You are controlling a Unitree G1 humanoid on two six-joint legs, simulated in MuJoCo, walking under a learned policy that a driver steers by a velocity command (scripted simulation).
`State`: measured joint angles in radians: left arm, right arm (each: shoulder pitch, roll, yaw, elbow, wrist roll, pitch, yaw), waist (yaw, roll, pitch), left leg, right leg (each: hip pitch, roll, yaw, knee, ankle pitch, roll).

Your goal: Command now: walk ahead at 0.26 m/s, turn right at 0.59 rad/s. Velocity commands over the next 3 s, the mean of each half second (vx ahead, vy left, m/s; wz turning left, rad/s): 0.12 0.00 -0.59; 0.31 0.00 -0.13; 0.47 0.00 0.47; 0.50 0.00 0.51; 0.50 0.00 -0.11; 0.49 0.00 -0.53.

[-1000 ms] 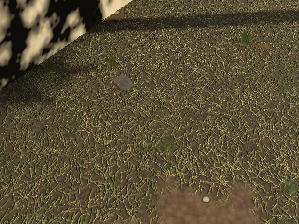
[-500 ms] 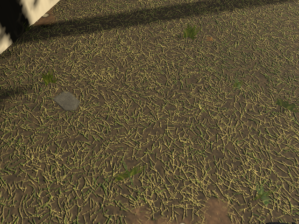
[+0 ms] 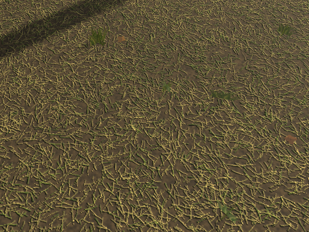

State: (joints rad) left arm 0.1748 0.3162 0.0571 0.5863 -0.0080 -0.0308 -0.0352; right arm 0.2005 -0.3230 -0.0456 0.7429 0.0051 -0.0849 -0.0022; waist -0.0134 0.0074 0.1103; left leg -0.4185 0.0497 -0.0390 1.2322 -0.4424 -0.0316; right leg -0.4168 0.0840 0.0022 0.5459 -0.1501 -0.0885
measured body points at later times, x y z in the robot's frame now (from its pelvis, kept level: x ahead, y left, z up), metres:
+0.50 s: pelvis +0.15 +0.04 +0.01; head +0.19 +0.05 +0.46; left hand +0.38 +0.29 -0.09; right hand +0.23 -0.26 -0.07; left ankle +0.24 +0.14 -0.73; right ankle +0.07 -0.07 -0.65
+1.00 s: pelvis +0.25 -0.03 +0.02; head +0.26 -0.05 +0.47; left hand +0.38 +0.23 -0.09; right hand +0.31 -0.33 -0.10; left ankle +0.44 +0.08 -0.67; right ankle +0.11 -0.08 -0.73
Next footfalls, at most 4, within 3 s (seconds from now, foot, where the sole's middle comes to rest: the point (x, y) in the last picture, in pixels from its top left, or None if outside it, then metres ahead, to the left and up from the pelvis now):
0.34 left None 0.28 0.13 -0.76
0.74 right None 0.15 -0.10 -0.76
1.18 left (161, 193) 0.56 0.01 -0.76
1.66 right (209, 141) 0.81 -0.23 -0.76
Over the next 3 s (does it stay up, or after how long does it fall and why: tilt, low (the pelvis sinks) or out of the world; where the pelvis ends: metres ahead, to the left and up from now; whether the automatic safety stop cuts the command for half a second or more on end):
stays up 1.34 -0.02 0.02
